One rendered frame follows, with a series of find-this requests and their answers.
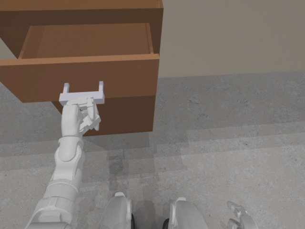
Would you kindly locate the right robot hand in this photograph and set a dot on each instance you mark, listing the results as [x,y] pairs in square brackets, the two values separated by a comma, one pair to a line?
[246,221]

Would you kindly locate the handle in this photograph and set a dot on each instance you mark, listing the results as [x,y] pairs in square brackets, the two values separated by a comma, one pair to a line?
[97,95]

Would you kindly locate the robot right shin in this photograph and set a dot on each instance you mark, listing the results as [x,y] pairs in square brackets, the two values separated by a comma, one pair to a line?
[170,225]

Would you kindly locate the cabinet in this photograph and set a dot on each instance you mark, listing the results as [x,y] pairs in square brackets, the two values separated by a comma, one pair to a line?
[118,115]

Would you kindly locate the drawer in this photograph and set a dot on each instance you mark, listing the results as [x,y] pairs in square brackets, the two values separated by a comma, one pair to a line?
[121,55]

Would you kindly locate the left robot hand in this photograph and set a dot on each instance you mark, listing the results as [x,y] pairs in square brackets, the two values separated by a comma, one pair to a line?
[72,116]

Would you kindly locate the left robot thigh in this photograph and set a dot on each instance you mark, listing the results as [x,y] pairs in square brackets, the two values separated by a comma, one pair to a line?
[117,212]

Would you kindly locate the robot left forearm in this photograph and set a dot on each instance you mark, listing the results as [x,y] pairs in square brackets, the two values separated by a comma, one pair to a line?
[58,203]

